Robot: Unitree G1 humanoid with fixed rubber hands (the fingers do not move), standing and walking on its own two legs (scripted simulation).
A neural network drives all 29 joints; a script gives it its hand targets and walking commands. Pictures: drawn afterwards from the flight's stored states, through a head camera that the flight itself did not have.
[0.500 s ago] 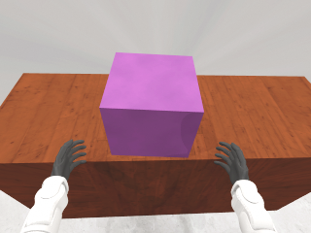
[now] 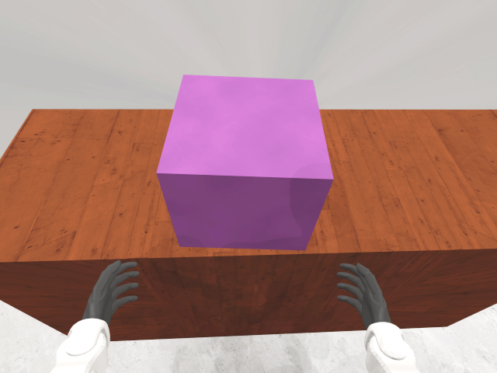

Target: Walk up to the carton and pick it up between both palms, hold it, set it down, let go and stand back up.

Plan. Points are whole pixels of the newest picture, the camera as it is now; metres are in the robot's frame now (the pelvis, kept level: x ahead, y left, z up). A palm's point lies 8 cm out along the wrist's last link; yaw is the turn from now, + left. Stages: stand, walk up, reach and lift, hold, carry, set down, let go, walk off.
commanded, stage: set down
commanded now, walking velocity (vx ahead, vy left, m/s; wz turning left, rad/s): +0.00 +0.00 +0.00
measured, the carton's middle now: (245, 164) +0.49 +0.02 +0.02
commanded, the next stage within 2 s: let go in 0.80 s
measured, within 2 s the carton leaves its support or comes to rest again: neither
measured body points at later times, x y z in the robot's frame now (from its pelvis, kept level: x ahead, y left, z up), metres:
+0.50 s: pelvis +0.00 +0.01 +0.00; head +0.00 +0.02 +0.45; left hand +0.16 +0.23 -0.08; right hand +0.17 -0.21 -0.08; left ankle +0.00 +0.13 -0.75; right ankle +0.00 -0.11 -0.75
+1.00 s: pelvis -0.01 -0.01 +0.00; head +0.01 +0.00 +0.45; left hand +0.16 +0.22 -0.10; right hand +0.14 -0.22 -0.10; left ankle +0.00 +0.13 -0.75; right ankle +0.00 -0.11 -0.75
